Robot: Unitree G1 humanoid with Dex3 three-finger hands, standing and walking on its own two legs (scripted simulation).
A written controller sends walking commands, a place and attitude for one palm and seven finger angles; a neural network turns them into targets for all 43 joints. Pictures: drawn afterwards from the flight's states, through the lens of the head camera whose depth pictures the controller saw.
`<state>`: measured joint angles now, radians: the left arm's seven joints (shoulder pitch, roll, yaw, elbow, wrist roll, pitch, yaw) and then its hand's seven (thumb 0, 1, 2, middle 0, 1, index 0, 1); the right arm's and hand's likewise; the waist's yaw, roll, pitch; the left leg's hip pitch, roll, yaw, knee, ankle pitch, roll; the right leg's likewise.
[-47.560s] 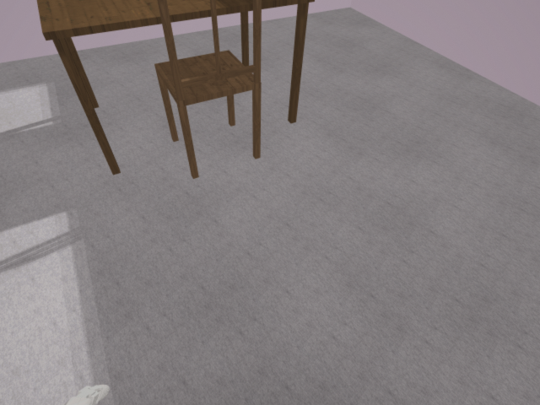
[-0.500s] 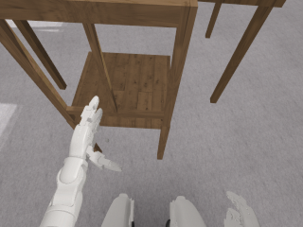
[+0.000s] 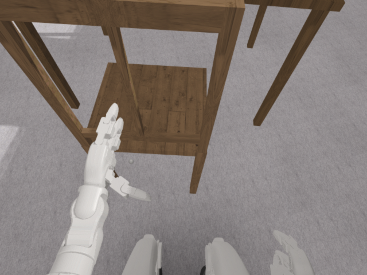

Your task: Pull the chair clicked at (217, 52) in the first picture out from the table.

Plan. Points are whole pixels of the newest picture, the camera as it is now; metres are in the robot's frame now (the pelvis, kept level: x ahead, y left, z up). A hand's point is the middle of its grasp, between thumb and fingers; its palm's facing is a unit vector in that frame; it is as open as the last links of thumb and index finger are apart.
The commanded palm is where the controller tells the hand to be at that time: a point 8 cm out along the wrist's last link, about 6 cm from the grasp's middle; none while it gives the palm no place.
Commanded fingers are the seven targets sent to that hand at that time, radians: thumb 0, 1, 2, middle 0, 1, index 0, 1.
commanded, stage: aim the fingers beside a spindle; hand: left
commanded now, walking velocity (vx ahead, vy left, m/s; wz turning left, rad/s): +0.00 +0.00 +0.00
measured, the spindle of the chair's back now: (130, 94) +0.49 +0.13 +0.07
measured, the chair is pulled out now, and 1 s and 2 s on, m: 0.24 0.24 0.24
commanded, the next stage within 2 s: push the fingers through the gap in 0.42 s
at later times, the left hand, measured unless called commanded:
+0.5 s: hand (137, 164) +0.35 +0.11 +0.00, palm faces -0.11 -0.99 -0.01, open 16.9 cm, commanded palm +0.33 +0.17 +0.03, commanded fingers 0.00 -0.50 0.30 -0.06 -0.08 -0.06 -0.08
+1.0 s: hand (136, 143) +0.39 +0.11 +0.03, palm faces -0.06 -1.00 -0.04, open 16.9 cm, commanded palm +0.37 +0.17 +0.02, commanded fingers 0.00 -0.50 0.30 -0.06 -0.08 -0.06 -0.08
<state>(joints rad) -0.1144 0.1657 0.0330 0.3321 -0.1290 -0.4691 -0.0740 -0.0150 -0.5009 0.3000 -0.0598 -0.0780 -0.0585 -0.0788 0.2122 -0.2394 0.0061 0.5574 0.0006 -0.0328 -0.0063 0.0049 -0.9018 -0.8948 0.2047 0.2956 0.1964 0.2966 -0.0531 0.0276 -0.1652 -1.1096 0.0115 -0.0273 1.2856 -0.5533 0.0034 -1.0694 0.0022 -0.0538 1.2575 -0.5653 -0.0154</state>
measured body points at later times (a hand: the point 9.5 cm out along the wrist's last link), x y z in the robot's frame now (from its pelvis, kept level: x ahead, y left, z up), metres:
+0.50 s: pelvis +0.00 +0.00 +0.00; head +0.11 +0.01 +0.43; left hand +0.35 +0.17 +0.00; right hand +0.15 -0.25 -0.11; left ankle +0.03 +0.12 -0.62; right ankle +0.02 -0.11 -0.62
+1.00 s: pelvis +0.00 +0.00 +0.00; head +0.12 +0.00 +0.43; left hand +0.38 +0.17 +0.03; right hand +0.13 -0.26 -0.12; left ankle +0.03 +0.12 -0.62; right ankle +0.02 -0.12 -0.62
